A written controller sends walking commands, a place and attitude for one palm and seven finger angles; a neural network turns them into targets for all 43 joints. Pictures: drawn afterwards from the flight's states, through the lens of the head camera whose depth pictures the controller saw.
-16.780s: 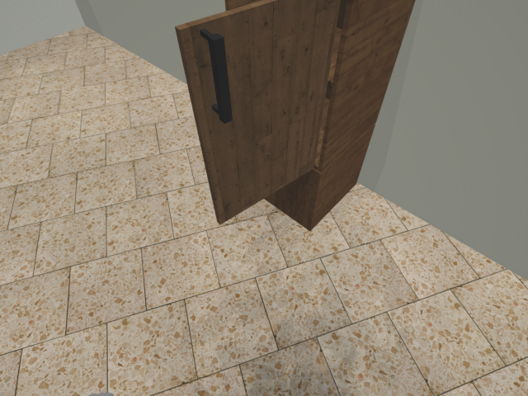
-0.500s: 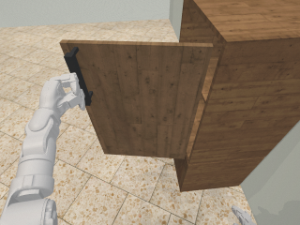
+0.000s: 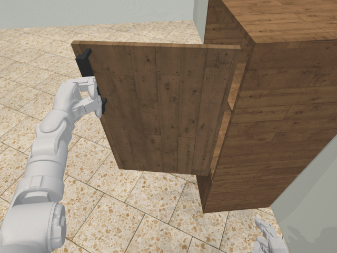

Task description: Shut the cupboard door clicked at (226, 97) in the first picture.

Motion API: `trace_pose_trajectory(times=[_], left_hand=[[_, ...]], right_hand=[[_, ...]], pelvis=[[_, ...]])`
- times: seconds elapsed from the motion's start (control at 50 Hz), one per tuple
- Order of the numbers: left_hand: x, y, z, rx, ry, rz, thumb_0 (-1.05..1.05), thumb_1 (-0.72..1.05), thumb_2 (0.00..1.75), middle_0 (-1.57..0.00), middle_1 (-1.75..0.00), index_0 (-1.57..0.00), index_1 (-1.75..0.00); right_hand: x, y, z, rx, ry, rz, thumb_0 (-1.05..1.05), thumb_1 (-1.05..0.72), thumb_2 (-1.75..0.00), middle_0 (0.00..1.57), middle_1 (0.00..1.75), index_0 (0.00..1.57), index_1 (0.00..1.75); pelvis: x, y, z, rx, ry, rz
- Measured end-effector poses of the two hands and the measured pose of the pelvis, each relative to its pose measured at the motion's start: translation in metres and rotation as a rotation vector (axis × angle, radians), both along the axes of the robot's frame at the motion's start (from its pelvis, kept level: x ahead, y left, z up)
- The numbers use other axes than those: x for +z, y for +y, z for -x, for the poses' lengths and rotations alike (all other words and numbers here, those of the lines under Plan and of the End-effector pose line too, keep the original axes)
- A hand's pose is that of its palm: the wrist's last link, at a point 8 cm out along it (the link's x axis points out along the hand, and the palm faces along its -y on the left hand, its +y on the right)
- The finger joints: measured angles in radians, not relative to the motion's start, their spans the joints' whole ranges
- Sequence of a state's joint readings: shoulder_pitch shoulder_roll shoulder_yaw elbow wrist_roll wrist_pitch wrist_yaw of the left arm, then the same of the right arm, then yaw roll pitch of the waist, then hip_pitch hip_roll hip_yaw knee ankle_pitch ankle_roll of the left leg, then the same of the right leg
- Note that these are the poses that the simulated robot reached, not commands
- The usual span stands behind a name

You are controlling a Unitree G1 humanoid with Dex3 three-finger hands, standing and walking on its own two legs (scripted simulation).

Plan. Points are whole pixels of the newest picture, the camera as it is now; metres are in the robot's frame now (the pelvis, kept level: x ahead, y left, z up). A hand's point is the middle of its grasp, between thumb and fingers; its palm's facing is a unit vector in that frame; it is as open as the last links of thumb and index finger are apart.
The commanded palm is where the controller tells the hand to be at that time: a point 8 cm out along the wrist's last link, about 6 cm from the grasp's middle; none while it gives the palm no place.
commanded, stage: push the door shut along its arc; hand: left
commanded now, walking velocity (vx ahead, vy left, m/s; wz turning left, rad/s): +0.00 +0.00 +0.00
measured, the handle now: (94, 83) +0.50 +0.21 +0.15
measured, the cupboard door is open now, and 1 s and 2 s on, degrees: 80 66 49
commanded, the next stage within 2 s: pull the fist back off the door in 1.66 s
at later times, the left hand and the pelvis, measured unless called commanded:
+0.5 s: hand (108, 85) +0.47 +0.17 +0.17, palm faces -0.21 -0.98 -0.04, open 3.1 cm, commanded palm +0.47 +0.22 +0.16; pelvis +0.01 +0.00 +0.00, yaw -1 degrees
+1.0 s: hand (129, 70) +0.53 +0.12 +0.17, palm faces -0.35 -0.94 -0.01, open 3.1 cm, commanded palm +0.54 +0.18 +0.16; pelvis +0.01 +0.01 -0.01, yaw -1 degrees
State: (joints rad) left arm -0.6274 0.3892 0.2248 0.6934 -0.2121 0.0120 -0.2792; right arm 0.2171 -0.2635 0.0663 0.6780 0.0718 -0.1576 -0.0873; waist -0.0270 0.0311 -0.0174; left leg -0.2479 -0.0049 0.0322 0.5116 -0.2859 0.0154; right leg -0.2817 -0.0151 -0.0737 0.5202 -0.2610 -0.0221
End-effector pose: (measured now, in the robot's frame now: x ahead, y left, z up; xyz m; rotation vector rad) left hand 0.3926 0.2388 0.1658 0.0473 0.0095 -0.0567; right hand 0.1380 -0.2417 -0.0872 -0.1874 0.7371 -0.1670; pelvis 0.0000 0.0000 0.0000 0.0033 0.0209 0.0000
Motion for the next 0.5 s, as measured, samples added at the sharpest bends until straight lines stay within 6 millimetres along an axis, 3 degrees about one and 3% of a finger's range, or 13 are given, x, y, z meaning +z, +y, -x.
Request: trace_pose_trajectory(times=[0.32,0.5], left_hand=[[0.001,-0.002,-0.051,-0.097,-0.017,-0.004,0.01,0.9,0.9,-1.32,-1.5,-1.3,-1.5],[0.003,-0.012,-0.07,-0.156,-0.015,0.011,0.01,0.9,0.9,-1.31,-1.5,-1.3,-1.5]], right_hand=[[-0.021,-0.033,0.083,-0.115,0.257,0.063,0.01,-0.9,-0.9,0.21,0.3,0.2,0.3],[-0.022,-0.034,0.102,-0.144,0.315,0.076,0.01,-0.9,-0.9,0.21,0.3,0.2,0.3]], pelvis=[[-0.003,-0.002,-0.01,-0.01,0.066,0.004],[-0.004,0.002,-0.012,-0.014,0.098,0.005]])
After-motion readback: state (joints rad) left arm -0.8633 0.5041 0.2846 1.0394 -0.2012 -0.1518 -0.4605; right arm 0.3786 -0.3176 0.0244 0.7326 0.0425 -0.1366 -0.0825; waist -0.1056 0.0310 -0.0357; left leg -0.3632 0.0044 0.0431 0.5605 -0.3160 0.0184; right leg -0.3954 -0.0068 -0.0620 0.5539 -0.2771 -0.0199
